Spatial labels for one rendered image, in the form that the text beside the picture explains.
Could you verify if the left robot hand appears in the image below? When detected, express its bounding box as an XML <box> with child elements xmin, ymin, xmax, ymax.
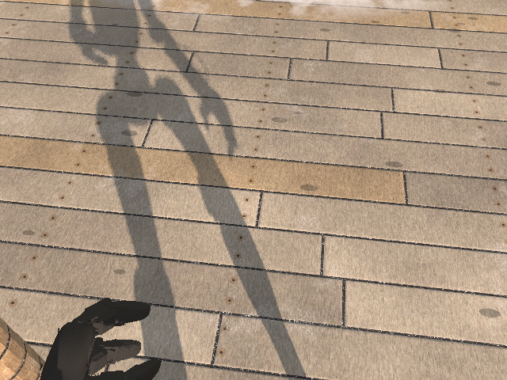
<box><xmin>40</xmin><ymin>298</ymin><xmax>162</xmax><ymax>380</ymax></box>

